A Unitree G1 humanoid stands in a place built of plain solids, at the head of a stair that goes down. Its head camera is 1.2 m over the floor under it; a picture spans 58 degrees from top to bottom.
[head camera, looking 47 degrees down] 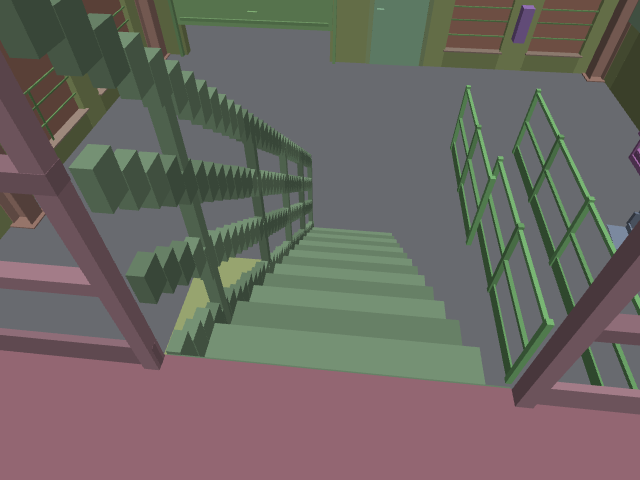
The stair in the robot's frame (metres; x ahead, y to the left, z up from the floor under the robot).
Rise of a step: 0.20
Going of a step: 0.24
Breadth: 1.02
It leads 6 degrees to the right of straight ahead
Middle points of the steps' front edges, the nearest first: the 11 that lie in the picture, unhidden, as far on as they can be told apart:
0.60 -0.04 0.00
0.83 -0.07 -0.20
1.07 -0.09 -0.40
1.31 -0.12 -0.60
1.55 -0.14 -0.80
1.79 -0.17 -1.00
2.03 -0.19 -1.20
2.27 -0.22 -1.40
2.51 -0.24 -1.60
2.75 -0.27 -1.80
2.99 -0.29 -2.00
